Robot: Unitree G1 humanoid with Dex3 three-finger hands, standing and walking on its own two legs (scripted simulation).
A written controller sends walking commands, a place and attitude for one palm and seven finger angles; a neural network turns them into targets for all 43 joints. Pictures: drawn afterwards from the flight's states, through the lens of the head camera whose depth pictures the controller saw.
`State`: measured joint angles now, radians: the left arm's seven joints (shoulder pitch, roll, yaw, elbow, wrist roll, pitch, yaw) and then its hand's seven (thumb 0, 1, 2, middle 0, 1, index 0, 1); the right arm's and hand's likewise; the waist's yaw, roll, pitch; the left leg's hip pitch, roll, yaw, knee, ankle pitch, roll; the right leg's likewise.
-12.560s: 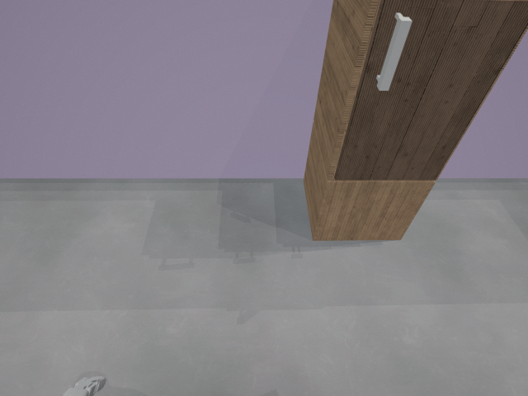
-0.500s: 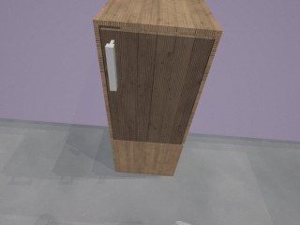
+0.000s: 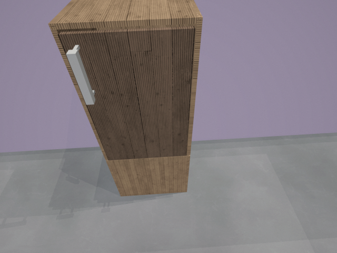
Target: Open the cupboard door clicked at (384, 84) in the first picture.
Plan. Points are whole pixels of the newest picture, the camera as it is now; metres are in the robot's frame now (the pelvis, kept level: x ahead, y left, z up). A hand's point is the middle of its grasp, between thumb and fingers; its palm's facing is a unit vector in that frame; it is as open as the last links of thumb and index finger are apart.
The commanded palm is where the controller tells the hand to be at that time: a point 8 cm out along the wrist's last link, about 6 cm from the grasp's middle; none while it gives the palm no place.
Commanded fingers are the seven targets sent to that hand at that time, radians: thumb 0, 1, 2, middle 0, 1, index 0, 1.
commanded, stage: come to a stop and stand still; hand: left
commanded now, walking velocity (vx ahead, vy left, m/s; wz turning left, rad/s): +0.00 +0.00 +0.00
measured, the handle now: (84, 75) +0.58 +0.26 +0.15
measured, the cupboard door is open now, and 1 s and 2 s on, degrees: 0 0 0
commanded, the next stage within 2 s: look again from close up in 0.62 s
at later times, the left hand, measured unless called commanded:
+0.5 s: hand out of the picture +0.03 +0.14 -0.15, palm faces +0.07 -0.97 -0.23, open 7.3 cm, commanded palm none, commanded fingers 0.00 0.90 0.90 -0.20 -0.30 -0.20 -0.30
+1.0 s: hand out of the picture +0.04 +0.15 -0.15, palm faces +0.07 -0.97 -0.21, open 7.3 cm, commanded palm none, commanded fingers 0.00 0.90 0.90 -0.20 -0.30 -0.20 -0.30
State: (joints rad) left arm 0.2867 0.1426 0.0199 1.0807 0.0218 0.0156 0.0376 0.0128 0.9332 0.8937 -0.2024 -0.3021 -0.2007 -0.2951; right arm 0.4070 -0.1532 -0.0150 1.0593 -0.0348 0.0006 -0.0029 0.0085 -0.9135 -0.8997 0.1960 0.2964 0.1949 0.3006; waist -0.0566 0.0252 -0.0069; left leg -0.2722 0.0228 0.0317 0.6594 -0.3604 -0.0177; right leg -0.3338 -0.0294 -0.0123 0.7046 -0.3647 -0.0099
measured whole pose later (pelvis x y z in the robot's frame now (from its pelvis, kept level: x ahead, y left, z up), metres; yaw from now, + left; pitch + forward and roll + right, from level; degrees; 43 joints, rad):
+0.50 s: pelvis +0.04 -0.04 +0.02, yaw +2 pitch -1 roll +1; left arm 0.28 0.13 0.02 1.11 0.01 -0.03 0.03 0.01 0.93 0.89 -0.20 -0.30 -0.20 -0.30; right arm 0.29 -0.17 0.00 1.12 -0.02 0.00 -0.03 0.01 -0.92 -0.90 0.20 0.30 0.19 0.30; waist -0.01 0.04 0.03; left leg -0.15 0.07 -0.02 0.46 -0.30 -0.07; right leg -0.20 0.02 -0.07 0.52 -0.30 -0.05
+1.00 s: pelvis +0.04 -0.02 +0.02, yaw +2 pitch -1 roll +1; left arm 0.27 0.14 0.02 1.11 0.01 -0.02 0.03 0.01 0.92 0.89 -0.20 -0.30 -0.20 -0.29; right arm 0.30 -0.12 0.01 1.14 -0.02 -0.01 -0.03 0.01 -0.91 -0.90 0.20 0.30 0.20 0.30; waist 0.00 0.02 0.04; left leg -0.13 0.05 0.00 0.44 -0.29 -0.05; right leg -0.18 0.00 -0.05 0.49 -0.29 -0.03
